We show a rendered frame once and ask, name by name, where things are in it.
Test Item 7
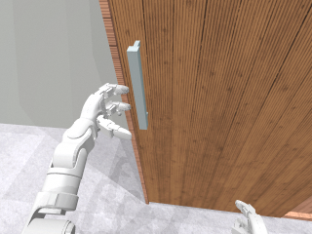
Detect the robot left hand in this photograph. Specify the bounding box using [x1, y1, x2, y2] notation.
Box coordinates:
[80, 83, 133, 140]

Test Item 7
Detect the handle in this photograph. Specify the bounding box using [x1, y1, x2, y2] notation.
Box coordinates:
[127, 40, 148, 130]

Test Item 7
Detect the wardrobe door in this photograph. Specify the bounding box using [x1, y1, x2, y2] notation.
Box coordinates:
[291, 196, 312, 214]
[109, 0, 312, 218]

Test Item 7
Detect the left robot forearm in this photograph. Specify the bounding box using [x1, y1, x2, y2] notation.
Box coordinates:
[20, 118, 98, 234]

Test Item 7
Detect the robot right hand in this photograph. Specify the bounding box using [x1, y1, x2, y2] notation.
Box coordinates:
[231, 200, 269, 234]

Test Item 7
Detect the robot left upper arm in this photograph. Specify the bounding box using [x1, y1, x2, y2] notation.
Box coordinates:
[23, 217, 76, 234]

